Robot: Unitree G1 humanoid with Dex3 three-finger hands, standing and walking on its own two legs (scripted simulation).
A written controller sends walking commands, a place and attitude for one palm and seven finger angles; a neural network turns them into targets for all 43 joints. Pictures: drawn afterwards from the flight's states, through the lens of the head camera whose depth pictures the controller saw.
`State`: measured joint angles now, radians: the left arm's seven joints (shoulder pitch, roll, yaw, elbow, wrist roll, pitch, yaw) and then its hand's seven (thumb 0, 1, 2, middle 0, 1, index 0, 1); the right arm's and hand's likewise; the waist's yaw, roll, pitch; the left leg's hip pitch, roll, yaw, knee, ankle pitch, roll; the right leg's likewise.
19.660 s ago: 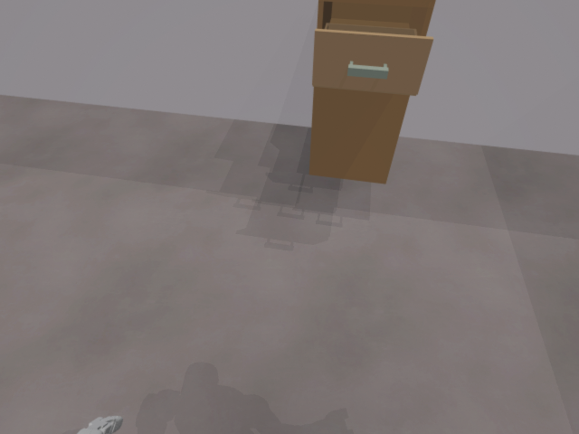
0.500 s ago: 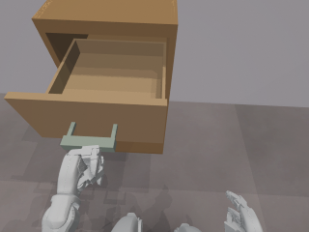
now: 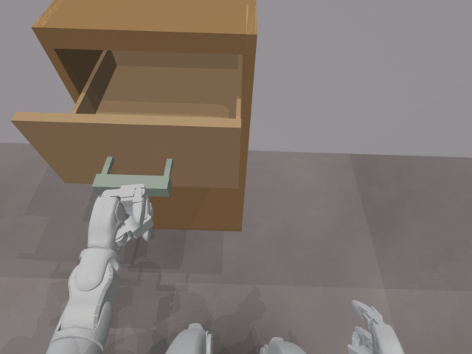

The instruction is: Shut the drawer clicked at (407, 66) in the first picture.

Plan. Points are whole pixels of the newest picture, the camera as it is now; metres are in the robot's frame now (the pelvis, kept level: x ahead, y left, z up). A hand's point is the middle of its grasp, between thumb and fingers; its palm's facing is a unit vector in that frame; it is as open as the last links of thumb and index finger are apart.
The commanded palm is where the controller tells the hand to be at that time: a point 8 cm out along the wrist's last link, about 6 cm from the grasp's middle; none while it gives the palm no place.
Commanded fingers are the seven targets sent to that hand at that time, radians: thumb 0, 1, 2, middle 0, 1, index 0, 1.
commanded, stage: push the drawer shut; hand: left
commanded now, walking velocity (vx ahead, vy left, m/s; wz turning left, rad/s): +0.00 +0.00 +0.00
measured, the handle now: (136, 174) +0.41 +0.19 +0.05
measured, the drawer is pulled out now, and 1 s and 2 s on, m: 0.19 0.08 0.00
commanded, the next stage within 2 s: pull the fist back off the drawer in 1.94 s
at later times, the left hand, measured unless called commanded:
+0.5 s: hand (154, 193) +0.38 +0.15 +0.04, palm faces -0.02 -1.00 -0.04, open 3.1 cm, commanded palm +0.36 +0.20 +0.05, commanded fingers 0.00 0.90 0.90 -1.40 -1.60 -1.40 -1.60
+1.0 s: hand (160, 162) +0.44 +0.15 +0.05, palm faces +0.00 -1.00 -0.03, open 3.2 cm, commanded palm +0.42 +0.20 +0.05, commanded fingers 0.00 0.90 0.90 -1.40 -1.60 -1.40 -1.60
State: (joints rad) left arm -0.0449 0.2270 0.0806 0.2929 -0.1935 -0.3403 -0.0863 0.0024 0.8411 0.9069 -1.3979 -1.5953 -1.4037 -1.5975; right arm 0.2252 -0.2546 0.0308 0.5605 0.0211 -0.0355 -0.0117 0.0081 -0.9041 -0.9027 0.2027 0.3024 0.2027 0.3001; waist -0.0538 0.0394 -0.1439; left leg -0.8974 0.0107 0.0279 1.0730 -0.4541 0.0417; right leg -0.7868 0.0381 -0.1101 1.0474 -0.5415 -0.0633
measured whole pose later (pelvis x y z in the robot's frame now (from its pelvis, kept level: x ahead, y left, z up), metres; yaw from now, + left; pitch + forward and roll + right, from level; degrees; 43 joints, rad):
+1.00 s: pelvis -0.01 +0.01 -0.01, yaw -1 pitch +19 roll -2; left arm -0.60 0.28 0.22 0.88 -0.13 -0.44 -0.07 0.03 0.82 0.90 -1.40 -1.60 -1.40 -1.60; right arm 0.32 -0.26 0.02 0.64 0.00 0.02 0.02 0.00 -0.90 -0.90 0.20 0.30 0.20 0.30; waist -0.11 0.04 -0.13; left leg -0.98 0.02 0.05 1.09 -0.44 0.06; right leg -0.88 0.04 -0.09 1.06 -0.52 -0.05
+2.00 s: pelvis -0.02 +0.02 -0.03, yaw -2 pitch +26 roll -6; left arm -1.07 0.50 0.32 1.30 -0.01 -0.44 -0.08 -0.04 0.58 0.92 -1.40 -1.60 -1.40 -1.60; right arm 0.39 -0.27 0.05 0.66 -0.05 0.04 0.03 0.00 -0.90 -0.90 0.20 0.30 0.20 0.30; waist -0.23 0.05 -0.12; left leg -1.22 0.03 -0.01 1.19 -0.44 0.07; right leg -1.08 0.05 -0.15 1.12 -0.51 -0.05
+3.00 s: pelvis +0.02 +0.01 +0.01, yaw -3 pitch +21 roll -3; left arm -0.54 0.32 0.27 0.75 -0.14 -0.42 -0.11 0.02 0.90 0.90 -1.40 -1.60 -1.40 -1.60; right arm 0.35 -0.26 0.00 0.58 0.01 0.11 0.06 0.00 -0.91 -0.90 0.20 0.30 0.20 0.30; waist -0.12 0.04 -0.15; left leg -0.93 0.03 0.05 1.03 -0.47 0.06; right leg -0.82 0.06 -0.07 0.97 -0.52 -0.04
